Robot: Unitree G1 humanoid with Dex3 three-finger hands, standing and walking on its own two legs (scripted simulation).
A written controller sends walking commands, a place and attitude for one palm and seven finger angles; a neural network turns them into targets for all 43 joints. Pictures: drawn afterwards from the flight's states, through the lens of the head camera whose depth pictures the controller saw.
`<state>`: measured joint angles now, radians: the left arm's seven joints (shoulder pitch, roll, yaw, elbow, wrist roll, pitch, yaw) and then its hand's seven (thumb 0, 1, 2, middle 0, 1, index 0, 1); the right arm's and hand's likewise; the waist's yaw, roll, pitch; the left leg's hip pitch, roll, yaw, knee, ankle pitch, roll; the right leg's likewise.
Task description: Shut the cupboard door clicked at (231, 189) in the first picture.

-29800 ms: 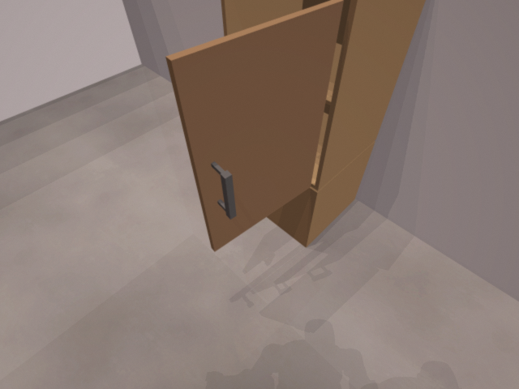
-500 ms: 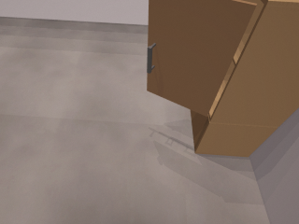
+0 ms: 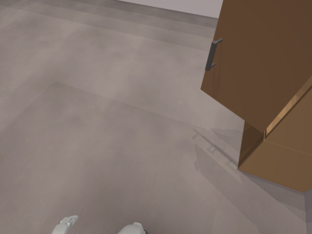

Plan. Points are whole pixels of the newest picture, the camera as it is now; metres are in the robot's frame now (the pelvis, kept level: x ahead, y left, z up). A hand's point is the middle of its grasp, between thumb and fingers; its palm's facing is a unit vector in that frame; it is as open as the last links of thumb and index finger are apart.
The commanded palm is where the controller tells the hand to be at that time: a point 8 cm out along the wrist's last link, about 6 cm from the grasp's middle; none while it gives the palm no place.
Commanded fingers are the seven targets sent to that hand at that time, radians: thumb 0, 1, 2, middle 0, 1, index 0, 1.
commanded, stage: walk to a spot facing it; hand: left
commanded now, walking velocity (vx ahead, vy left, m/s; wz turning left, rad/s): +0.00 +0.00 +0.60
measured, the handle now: (213, 55) +0.86 -0.23 -0.06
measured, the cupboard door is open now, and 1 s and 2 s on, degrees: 63 63 63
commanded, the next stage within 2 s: turn to face it in 1.24 s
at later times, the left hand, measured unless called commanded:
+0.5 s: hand out of the picture -0.01 +0.23 -0.15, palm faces +0.36 -0.89 -0.29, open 7.4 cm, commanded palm none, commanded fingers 0.00 0.90 0.90 -0.20 -0.30 -0.20 -0.30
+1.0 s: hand out of the picture -0.08 +0.15 -0.18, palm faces +0.71 -0.68 -0.18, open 7.4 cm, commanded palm none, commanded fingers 0.00 0.90 0.90 -0.20 -0.30 -0.20 -0.30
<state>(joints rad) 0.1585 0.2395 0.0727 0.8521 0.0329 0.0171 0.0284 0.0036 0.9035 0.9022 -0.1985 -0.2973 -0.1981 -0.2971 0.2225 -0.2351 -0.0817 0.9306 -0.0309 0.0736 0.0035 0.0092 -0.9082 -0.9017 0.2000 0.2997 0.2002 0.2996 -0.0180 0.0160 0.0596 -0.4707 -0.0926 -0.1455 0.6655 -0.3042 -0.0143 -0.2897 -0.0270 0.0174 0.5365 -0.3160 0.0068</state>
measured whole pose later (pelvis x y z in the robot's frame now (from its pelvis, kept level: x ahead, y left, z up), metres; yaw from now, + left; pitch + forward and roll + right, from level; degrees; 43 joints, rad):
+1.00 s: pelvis +0.07 +0.06 -0.01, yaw +41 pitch +0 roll +0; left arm 0.42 0.17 0.06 0.99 0.03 -0.03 -0.01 0.00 0.90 0.90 -0.20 -0.30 -0.20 -0.30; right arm 0.09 -0.22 -0.05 0.87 -0.04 0.01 0.06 0.01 -0.91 -0.90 0.19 0.30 0.19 0.30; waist 0.03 -0.03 0.12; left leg -0.41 0.02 0.13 0.61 -0.21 0.06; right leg -0.11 -0.21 -0.31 0.71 -0.49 0.08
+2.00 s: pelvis +0.25 +0.23 +0.01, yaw +34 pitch +0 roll -2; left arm 0.23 0.23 0.11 0.95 0.03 0.07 -0.02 0.01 0.91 0.90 -0.20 -0.30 -0.20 -0.30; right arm 0.14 -0.17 -0.01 0.90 -0.04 0.01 -0.03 0.01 -0.91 -0.90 0.20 0.30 0.20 0.30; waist 0.04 -0.01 0.08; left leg -0.24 0.07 0.13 0.51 -0.26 0.02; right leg -0.46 -0.01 -0.03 1.05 -0.46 0.05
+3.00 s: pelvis +0.29 +0.22 +0.00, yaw -1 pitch +1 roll -1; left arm 0.15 0.22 0.07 0.87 0.03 0.03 -0.01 0.01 0.90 0.90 -0.20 -0.30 -0.20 -0.30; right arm 0.21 -0.27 -0.06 0.92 -0.02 0.07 -0.02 0.01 -0.91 -0.90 0.20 0.30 0.20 0.30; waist -0.01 0.07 0.10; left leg -0.43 0.12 0.08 0.98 -0.52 -0.07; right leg -0.28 0.01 -0.05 0.61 -0.36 -0.03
